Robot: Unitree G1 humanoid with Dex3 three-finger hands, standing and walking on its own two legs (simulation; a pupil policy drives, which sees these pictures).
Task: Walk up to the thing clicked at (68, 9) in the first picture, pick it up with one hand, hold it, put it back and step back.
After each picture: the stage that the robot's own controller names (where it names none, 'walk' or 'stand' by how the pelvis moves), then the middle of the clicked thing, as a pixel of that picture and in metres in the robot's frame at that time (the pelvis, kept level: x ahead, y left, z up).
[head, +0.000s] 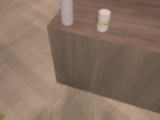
stand; (66, 4) +0.86 +0.12 +0.01
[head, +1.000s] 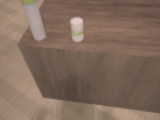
walk; (34, 18) +0.72 +0.30 +0.02
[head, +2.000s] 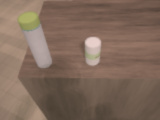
stand; (37, 43) +0.49 +0.22 +0.05
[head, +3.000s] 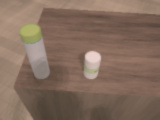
stand; (36, 54) +0.45 +0.21 +0.02
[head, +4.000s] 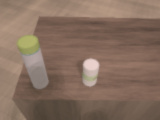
stand; (35, 65) +0.42 +0.21 +0.01
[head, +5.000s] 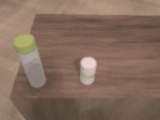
stand; (32, 64) +0.42 +0.22 +0.01
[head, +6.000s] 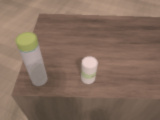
stand; (33, 62) +0.43 +0.22 +0.01
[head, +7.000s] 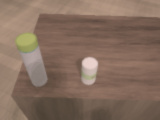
stand; (33, 62) +0.43 +0.22 +0.01
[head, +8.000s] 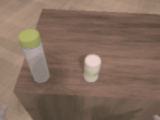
rise first; (36, 59) +0.43 +0.21 +0.01
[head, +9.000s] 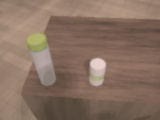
go down; (43, 62) +0.43 +0.20 +0.01
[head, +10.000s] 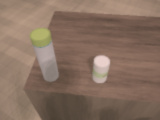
go down; (46, 58) +0.44 +0.19 +0.01
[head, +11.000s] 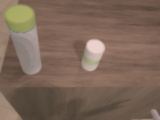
go down; (27, 45) +0.42 +0.18 +0.07
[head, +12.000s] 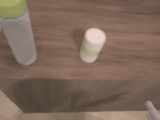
close in; (19, 33) +0.43 +0.18 +0.09
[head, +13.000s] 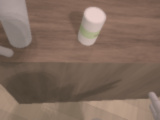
close in; (12, 10) +0.47 +0.18 +0.13
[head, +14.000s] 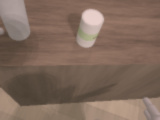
lift; (10, 3) +0.50 +0.18 +0.12
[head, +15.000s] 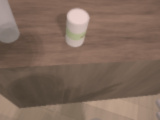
lift; out of the picture +0.51 +0.21 +0.12
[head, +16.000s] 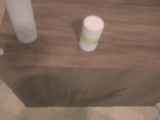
lift; (20, 9) +0.51 +0.19 +0.11
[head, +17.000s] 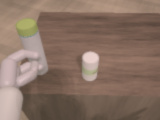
close; (34, 50) +0.48 +0.21 +0.05
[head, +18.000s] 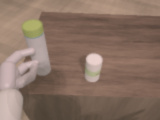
stand; (38, 50) +0.48 +0.20 +0.04
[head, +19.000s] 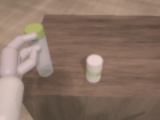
stand; (40, 52) +0.48 +0.20 +0.03
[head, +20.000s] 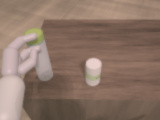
stand; (40, 57) +0.48 +0.20 +0.02
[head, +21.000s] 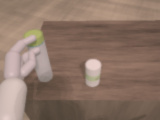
stand; (40, 58) +0.48 +0.20 +0.02
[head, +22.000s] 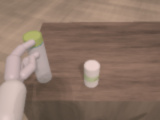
stand; (39, 59) +0.48 +0.20 +0.02
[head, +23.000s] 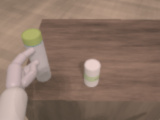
stand; (38, 57) +0.47 +0.20 +0.02
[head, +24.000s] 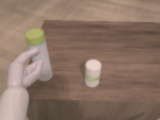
stand; (40, 57) +0.48 +0.20 +0.02
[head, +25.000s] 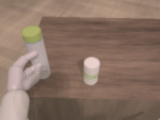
stand; (38, 55) +0.48 +0.21 +0.02
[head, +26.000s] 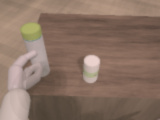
stand; (37, 52) +0.48 +0.20 +0.02
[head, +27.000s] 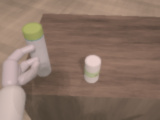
stand; (38, 52) +0.48 +0.20 +0.02
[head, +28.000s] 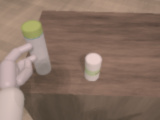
stand; (38, 50) +0.48 +0.20 +0.02
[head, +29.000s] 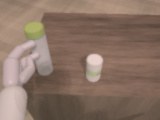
stand; (40, 51) +0.48 +0.20 +0.02
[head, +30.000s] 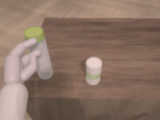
stand; (40, 55) +0.48 +0.20 +0.02
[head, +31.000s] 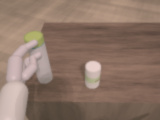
stand; (40, 59) +0.47 +0.20 +0.02
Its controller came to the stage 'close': yes
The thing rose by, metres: 0.00
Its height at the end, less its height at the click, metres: +0.00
